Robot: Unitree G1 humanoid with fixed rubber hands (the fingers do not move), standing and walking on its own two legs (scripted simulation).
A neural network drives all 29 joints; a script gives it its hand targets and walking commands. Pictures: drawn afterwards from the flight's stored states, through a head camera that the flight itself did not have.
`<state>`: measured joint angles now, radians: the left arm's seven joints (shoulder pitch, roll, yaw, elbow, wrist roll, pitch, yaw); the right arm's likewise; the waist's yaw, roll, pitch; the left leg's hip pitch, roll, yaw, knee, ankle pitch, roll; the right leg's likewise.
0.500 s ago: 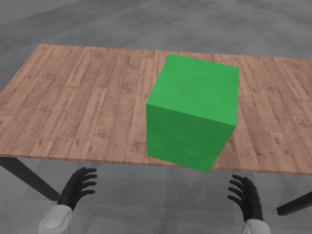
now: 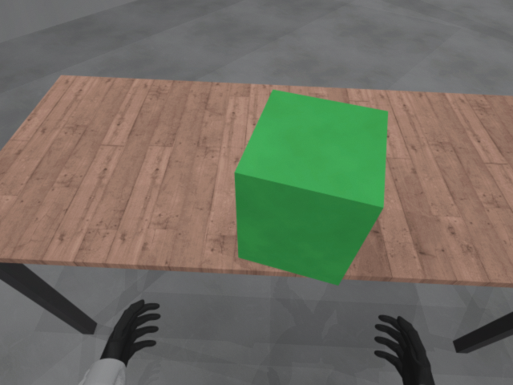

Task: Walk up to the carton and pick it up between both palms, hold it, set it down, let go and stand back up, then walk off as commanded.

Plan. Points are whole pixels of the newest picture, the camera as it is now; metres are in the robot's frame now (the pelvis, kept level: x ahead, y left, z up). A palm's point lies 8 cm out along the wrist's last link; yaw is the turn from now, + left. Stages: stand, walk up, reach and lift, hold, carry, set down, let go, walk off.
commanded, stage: set down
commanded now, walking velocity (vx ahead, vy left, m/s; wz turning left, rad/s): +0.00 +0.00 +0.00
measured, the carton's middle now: (306, 190) +0.45 -0.04 +0.03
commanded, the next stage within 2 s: let go in 0.44 s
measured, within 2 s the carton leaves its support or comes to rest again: neither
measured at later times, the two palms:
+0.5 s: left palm (125, 373) +0.15 +0.23 -0.07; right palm out of the picture +0.15 -0.22 -0.08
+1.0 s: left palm (124, 376) +0.15 +0.23 -0.08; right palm out of the picture +0.15 -0.22 -0.08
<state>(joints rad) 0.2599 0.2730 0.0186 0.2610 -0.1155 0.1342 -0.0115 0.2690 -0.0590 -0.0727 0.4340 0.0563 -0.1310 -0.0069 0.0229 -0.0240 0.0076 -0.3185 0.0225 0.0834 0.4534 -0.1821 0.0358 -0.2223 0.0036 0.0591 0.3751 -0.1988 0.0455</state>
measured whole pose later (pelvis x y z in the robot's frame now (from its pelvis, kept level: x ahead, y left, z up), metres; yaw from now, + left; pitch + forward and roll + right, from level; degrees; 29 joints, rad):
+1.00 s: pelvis +0.01 -0.01 +0.00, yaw +0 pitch +2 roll -1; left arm 0.26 0.24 0.01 0.44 -0.03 0.11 0.03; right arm 0.23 -0.11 -0.07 0.65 0.06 -0.17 0.05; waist 0.02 -0.02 0.01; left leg -0.30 0.02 0.08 0.45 -0.19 0.02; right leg -0.22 0.00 0.06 0.42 -0.23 0.03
